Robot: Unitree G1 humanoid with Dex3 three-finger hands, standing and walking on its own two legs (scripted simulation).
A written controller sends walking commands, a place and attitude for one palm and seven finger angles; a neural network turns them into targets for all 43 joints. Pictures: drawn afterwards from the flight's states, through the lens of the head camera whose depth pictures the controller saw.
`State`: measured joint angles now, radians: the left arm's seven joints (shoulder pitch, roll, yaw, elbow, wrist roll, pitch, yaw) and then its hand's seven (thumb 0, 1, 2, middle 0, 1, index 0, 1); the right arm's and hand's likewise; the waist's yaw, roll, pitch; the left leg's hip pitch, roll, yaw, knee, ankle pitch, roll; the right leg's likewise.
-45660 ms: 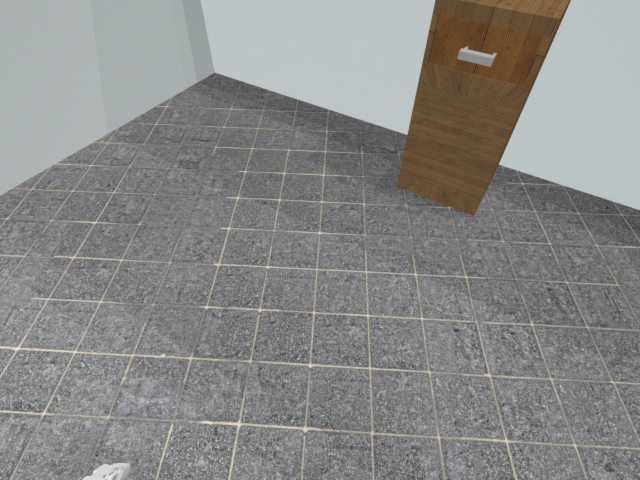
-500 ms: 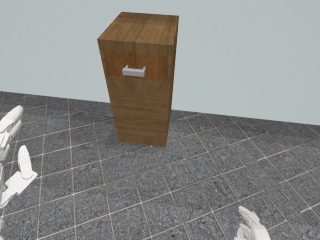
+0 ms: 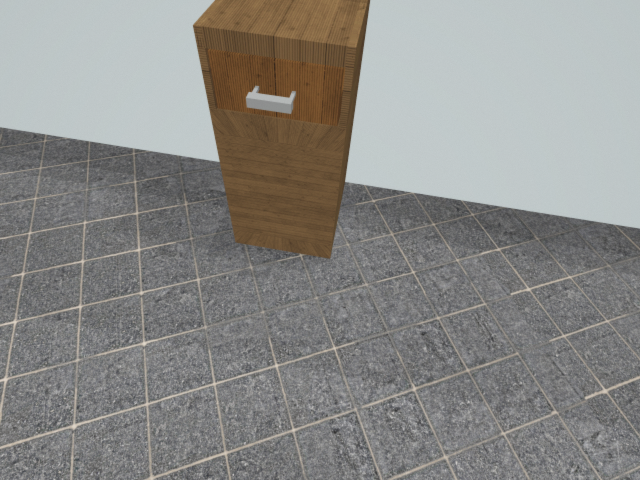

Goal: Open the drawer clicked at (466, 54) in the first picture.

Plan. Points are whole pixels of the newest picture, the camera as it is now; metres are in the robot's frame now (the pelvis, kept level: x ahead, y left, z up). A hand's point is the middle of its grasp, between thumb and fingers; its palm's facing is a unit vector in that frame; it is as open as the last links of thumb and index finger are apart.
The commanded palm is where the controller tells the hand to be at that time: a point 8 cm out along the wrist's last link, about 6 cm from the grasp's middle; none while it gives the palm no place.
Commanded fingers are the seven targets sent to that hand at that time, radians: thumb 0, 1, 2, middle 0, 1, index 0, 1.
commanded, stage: let the arm hang, fingers relaxed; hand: left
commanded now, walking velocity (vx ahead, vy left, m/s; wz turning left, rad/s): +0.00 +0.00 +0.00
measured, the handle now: (272, 97) +0.96 +0.17 -0.08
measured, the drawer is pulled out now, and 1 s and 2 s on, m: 0.00 0.00 0.00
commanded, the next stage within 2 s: look to check the result in 0.74 s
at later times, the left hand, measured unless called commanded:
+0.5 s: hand out of the picture +0.02 +0.19 -0.17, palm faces +0.00 -0.98 -0.20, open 7.3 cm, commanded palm none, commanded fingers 0.00 0.90 0.90 -0.20 -0.30 -0.20 -0.30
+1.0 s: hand out of the picture +0.04 +0.19 -0.17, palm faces +0.00 -0.98 -0.20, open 7.4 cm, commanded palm none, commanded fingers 0.00 0.90 0.90 -0.20 -0.30 -0.20 -0.30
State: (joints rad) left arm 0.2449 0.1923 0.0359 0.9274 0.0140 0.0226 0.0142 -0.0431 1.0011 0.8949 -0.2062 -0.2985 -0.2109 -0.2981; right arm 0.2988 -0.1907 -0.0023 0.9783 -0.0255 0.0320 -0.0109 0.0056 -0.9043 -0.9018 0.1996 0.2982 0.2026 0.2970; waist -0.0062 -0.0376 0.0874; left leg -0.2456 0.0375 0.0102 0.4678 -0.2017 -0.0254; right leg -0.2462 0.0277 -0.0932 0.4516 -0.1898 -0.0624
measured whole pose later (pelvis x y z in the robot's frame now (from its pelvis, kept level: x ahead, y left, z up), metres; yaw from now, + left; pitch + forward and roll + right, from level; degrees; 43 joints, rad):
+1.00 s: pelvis +0.03 +0.02 +0.01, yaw -2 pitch -2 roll +0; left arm 0.26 0.14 0.02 1.13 0.01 -0.01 0.03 0.00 0.90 0.90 -0.20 -0.30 -0.20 -0.30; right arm 0.29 -0.14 -0.01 1.12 -0.01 0.00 -0.03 0.00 -0.90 -0.90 0.20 0.30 0.20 0.30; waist -0.01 0.01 0.07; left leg -0.14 0.02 0.05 0.39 -0.22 0.00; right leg -0.18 0.01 -0.05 0.41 -0.21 -0.03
